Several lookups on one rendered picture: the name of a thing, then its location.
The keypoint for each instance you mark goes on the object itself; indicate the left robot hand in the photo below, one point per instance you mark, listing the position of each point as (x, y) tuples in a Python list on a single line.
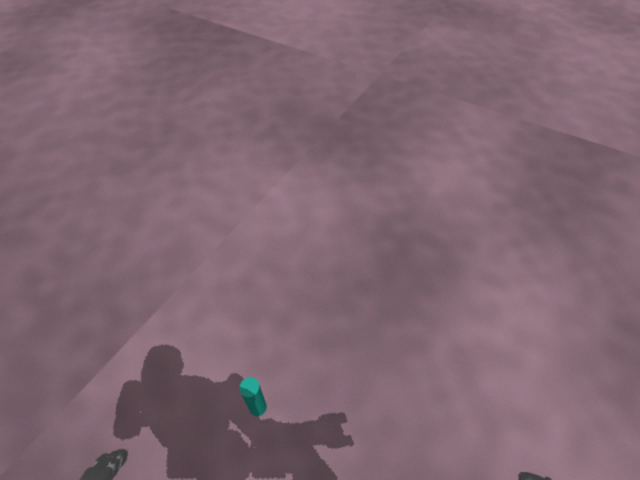
[(106, 466)]

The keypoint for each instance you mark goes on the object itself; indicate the can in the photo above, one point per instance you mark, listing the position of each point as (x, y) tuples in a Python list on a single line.
[(252, 394)]

